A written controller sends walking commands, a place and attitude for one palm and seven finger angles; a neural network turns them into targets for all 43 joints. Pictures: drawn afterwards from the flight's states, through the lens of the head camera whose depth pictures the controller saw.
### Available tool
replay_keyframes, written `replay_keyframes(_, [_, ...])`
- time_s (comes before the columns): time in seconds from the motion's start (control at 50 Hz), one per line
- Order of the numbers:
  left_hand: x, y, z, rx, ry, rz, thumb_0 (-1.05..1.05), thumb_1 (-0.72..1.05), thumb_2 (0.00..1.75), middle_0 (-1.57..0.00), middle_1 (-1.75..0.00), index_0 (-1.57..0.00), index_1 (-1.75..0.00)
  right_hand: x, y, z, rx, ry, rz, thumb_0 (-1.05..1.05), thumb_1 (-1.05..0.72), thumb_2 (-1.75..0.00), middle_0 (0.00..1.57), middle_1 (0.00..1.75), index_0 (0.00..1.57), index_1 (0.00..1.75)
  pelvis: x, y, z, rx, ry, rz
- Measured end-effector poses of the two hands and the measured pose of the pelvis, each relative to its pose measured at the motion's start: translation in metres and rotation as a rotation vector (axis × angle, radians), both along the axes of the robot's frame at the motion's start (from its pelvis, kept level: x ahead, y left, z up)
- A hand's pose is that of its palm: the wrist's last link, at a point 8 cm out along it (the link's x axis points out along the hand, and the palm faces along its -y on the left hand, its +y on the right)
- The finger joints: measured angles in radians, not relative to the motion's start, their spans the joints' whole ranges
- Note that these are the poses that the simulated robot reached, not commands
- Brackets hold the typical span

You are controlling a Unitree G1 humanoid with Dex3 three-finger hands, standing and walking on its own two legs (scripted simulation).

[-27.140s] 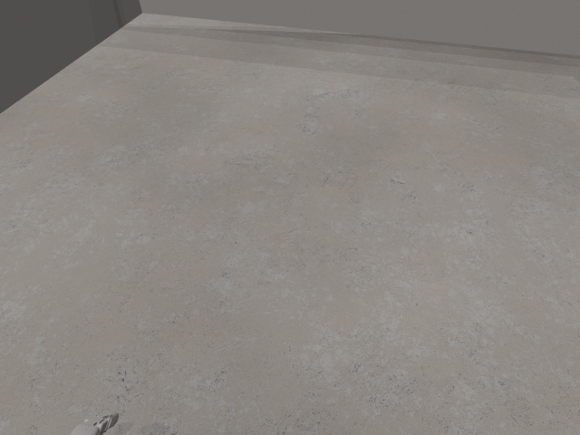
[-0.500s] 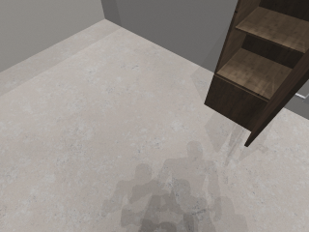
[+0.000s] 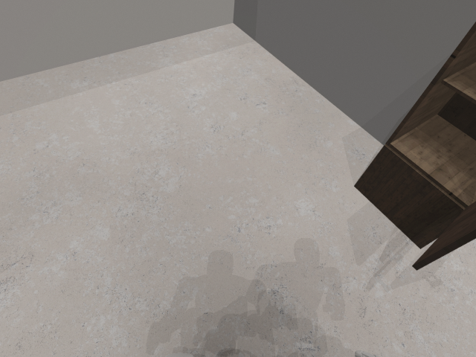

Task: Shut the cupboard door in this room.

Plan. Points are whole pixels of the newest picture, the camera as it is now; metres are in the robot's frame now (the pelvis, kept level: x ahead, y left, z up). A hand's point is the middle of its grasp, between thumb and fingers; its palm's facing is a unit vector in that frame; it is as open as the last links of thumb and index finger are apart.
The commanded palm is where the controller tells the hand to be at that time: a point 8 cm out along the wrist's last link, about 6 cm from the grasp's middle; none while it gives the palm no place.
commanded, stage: stand and wait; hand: left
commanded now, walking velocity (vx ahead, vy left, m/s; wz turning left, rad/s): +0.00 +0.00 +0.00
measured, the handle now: out of the picture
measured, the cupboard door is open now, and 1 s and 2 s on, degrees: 92 92 92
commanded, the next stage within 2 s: turn or walk to find it in 0.98 s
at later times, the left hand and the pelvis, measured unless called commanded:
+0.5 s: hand out of the picture +0.04 +0.16 -0.16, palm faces +0.01 -0.98 -0.22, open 7.3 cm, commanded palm none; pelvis +0.02 -0.02 +0.01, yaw +0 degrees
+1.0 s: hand out of the picture +0.01 +0.14 -0.16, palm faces +0.03 -0.98 -0.19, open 7.3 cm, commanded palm none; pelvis +0.01 -0.03 +0.02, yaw -1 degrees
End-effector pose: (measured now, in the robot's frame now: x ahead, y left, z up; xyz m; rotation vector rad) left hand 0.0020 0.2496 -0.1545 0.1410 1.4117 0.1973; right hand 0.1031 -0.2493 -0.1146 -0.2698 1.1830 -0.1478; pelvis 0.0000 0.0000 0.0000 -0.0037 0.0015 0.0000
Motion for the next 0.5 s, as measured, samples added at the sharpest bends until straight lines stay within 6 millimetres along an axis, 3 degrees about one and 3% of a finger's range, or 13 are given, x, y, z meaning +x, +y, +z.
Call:
replay_keyframes(0.16, [0.001, 0.009, 0.019, 0.012, 0.004, 0.008, 0.01, 0.91, 0.89, -0.20, -0.30, -0.20, -0.30, -0.003, 0.035, 0.000, 0.069, 0.005, -0.003, 0.00, -0.91, -0.90, 0.20, 0.30, 0.20, 0.30, 0.006, 0.007, 0.014, -0.010, -0.008, 0.005])
replay_keyframes(0.34, [0.023, -0.022, 0.026, 0.038, -0.049, -0.045, 0.01, 0.91, 0.89, -0.20, -0.30, -0.20, -0.30, -0.041, 0.011, -0.028, 0.120, 0.075, -0.100, -0.01, -0.93, -0.90, 0.21, 0.30, 0.20, 0.30, 0.012, -0.009, 0.006, 0.022, -0.034, -0.008])
replay_keyframes(0.5, [0.034, -0.046, 0.026, 0.008, -0.051, -0.058, 0.01, 0.93, 0.89, -0.20, -0.30, -0.20, -0.30, -0.094, -0.002, -0.024, 0.108, 0.221, -0.142, 0.00, -0.92, -0.90, 0.20, 0.30, 0.19, 0.30, 0.019, -0.024, 0.012, 0.017, -0.022, -0.006])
